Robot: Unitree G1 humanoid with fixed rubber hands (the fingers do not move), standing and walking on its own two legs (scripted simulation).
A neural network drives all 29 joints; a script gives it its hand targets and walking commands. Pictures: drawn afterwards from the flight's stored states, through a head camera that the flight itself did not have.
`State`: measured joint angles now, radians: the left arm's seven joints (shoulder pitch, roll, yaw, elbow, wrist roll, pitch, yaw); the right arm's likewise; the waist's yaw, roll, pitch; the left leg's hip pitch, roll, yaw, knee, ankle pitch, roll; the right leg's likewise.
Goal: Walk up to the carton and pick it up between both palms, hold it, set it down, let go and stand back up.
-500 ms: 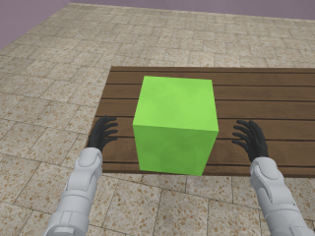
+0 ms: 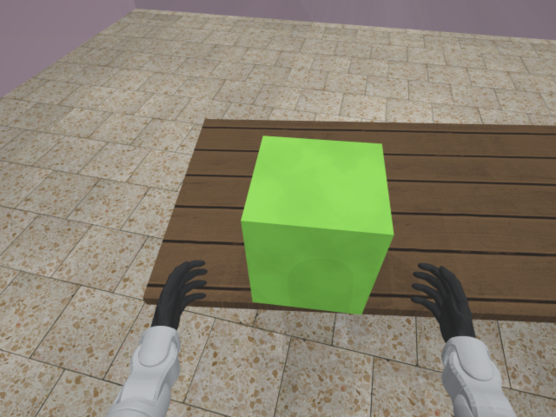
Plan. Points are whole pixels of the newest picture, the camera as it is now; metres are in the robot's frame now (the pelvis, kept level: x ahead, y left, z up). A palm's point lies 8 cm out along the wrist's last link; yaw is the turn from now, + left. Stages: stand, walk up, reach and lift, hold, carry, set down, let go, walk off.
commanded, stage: set down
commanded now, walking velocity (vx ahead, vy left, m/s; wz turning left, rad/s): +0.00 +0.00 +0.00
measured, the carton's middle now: (313, 227) +0.43 -0.04 -0.01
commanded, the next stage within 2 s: let go in 1.66 s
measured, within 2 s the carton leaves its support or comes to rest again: neither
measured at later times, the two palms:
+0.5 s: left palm (154, 372) +0.20 +0.21 -0.05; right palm (448, 377) +0.19 -0.21 -0.05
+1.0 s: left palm (143, 396) +0.17 +0.22 -0.07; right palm (445, 393) +0.17 -0.21 -0.06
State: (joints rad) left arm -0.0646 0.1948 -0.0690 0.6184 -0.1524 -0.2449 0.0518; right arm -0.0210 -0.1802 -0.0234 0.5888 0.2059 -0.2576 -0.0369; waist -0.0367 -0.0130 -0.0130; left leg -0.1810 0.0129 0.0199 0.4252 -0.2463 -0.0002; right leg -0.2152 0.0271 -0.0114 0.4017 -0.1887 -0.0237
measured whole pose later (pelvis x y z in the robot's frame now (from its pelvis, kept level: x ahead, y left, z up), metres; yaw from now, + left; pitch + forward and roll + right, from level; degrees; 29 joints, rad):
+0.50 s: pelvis +0.00 +0.01 -0.01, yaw +0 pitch -3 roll +0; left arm 0.12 0.20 -0.12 0.67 -0.19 -0.44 0.07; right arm 0.11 -0.14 -0.03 0.74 0.17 -0.46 0.01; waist -0.02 -0.01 0.04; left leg -0.16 0.00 0.02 0.50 -0.29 0.01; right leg -0.20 0.02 0.00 0.48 -0.23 -0.01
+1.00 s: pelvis +0.01 +0.01 +0.00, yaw -1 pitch -5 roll -1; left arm 0.21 0.21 -0.07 0.57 -0.09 -0.15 0.06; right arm 0.19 -0.15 -0.02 0.74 0.08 -0.34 0.01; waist 0.02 -0.02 0.06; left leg -0.05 0.01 0.03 0.42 -0.28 0.01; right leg -0.09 0.03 0.02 0.40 -0.22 -0.01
